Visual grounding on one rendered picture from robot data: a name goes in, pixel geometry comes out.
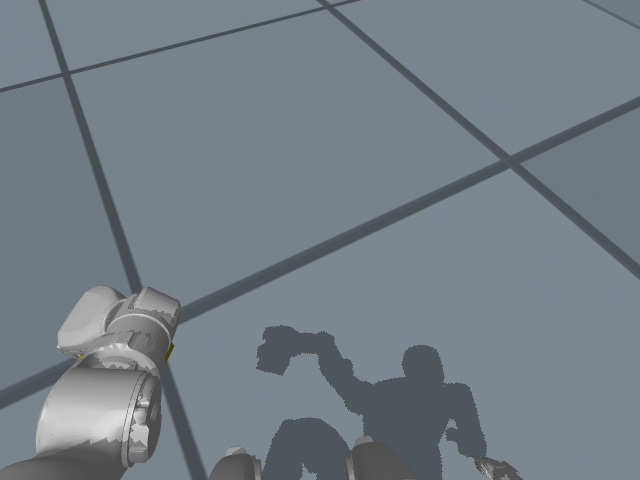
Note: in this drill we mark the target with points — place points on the left robot hand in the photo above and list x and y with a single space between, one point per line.
81 327

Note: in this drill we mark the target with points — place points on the right robot hand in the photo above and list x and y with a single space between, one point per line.
496 470

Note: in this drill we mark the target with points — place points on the left robot arm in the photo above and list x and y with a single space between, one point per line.
103 415

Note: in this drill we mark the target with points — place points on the cube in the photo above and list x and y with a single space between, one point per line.
167 354

